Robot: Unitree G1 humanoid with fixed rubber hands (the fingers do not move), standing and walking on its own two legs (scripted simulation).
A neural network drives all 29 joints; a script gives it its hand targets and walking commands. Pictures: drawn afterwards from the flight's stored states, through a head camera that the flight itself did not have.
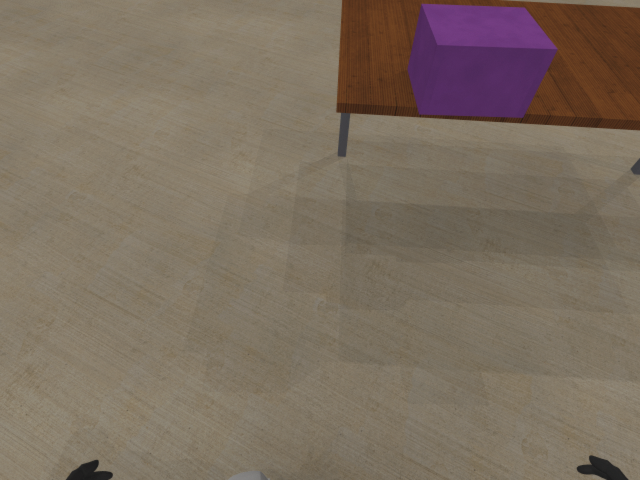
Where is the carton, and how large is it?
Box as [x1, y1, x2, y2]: [407, 4, 557, 117]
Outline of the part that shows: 421,4 407,69 419,114 522,117 557,49 525,8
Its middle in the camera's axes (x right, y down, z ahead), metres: +0.37 -0.44 +0.93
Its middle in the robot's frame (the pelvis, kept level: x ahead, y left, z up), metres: +1.01 -0.35 +0.02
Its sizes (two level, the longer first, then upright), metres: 0.252 0.215 0.163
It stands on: a table, 0.69 m high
